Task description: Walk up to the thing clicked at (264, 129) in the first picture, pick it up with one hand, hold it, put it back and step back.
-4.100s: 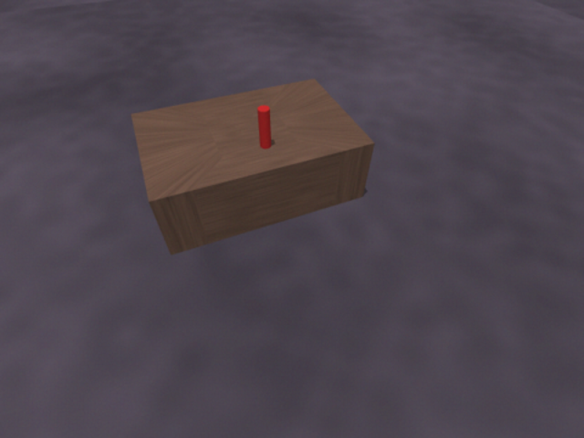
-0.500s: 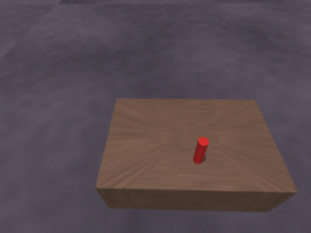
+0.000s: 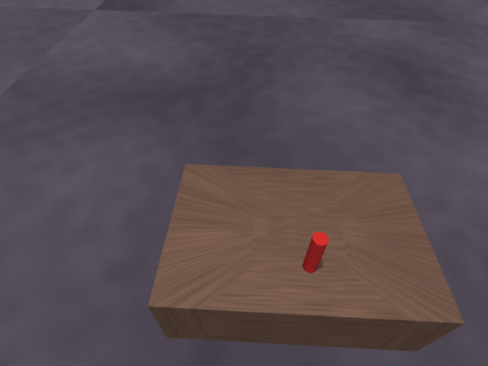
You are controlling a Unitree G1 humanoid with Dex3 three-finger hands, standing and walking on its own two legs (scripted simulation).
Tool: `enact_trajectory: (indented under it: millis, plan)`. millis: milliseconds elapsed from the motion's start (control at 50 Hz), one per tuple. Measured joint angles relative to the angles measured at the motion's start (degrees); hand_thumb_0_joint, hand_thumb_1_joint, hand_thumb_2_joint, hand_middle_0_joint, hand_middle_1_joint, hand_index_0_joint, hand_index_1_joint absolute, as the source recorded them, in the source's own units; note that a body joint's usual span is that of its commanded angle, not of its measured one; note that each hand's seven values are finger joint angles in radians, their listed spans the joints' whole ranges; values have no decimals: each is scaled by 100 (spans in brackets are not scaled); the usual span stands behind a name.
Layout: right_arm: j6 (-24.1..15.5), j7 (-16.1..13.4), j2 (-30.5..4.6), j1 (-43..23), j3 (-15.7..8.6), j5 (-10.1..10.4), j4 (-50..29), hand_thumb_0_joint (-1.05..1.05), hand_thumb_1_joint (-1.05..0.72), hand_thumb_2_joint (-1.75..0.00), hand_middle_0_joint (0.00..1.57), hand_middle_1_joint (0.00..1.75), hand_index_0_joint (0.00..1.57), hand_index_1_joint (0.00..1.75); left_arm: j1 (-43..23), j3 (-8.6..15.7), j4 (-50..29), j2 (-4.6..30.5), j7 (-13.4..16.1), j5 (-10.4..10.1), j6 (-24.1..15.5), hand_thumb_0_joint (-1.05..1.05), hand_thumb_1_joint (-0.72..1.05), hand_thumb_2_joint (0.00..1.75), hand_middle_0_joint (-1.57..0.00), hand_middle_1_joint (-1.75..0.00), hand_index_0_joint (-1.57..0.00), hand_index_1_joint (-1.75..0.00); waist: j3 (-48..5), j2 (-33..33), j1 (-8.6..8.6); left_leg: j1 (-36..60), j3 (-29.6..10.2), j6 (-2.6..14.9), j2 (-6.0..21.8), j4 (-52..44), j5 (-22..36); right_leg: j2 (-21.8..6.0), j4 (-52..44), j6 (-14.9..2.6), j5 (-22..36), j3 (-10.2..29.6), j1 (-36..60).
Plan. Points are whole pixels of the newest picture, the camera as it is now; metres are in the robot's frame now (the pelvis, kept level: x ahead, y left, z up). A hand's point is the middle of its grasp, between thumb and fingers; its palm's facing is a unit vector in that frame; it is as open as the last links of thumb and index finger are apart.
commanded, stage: walk up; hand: right
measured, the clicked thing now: (314, 253) +0.52 -0.21 -0.36
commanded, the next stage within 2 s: stand in 0.66 s
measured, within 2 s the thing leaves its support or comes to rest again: neither
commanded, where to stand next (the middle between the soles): +0.04 +0.01 m, yaw -1 degrees
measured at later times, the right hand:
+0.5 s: hand out of the picture +0.10 -0.24 -0.16, palm faces -0.03 +0.95 -0.32, open 7.4 cm
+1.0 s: hand out of the picture +0.11 -0.25 -0.15, palm faces -0.02 +0.94 -0.33, open 7.4 cm
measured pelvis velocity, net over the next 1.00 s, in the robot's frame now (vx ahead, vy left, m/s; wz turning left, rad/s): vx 0.02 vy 0.00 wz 0.01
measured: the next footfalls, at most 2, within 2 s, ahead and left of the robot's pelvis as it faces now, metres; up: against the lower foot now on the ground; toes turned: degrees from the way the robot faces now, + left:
none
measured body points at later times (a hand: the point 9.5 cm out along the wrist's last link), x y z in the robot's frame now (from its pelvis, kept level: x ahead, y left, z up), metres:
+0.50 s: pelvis +0.01 +0.00 +0.00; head +0.03 +0.01 +0.45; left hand +0.08 +0.31 -0.13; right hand +0.10 -0.29 -0.13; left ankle +0.03 +0.12 -0.75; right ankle +0.00 -0.14 -0.75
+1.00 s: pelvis +0.02 +0.00 +0.00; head +0.03 +0.00 +0.45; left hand +0.10 +0.30 -0.13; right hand +0.11 -0.30 -0.13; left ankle +0.03 +0.12 -0.75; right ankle +0.00 -0.14 -0.75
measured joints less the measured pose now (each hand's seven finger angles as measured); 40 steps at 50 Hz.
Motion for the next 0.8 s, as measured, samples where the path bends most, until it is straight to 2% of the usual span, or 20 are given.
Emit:
enact_trajectory:
  millis: [240,800]
  plan:
    - [39,0,88,-62,-25,-14,16,0,-90,-90,20,30,20,30,116,35,87,-21,13,37,11,1,91,90,-20,-30,-20,-30,-25,13,46,94,-8,24,-46,-135,20,-39,-162,35,30,-17,116]
    - [-2,-45,115,76,-16,-35,-47,0,-90,-90,20,30,20,30,90,32,-119,-39,38,44,32,1,91,90,-20,-30,-20,-30,-29,-21,-37,241,-20,13,-86,-262,-17,-78,-202,45,-64,-36,232]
